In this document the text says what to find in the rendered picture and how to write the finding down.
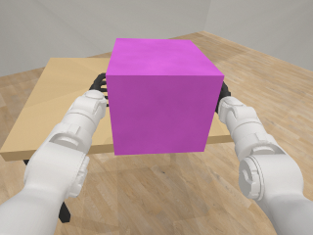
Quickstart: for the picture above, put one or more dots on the left robot hand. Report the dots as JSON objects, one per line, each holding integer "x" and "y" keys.
{"x": 98, "y": 82}

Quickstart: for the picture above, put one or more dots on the table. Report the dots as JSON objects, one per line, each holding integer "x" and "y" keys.
{"x": 62, "y": 81}

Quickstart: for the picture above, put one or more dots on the left robot upper arm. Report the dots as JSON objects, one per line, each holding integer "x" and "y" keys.
{"x": 57, "y": 173}

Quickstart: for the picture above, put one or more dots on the carton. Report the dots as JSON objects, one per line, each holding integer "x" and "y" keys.
{"x": 162, "y": 96}

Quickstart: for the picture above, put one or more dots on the right robot hand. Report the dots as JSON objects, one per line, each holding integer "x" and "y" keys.
{"x": 224, "y": 92}

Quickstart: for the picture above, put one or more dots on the right robot upper arm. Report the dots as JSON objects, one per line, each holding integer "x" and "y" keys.
{"x": 275, "y": 183}

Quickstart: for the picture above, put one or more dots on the robot right forearm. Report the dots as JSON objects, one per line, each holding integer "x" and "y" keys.
{"x": 247, "y": 131}

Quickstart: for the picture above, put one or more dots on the robot left forearm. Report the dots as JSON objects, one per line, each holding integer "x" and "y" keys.
{"x": 77, "y": 127}

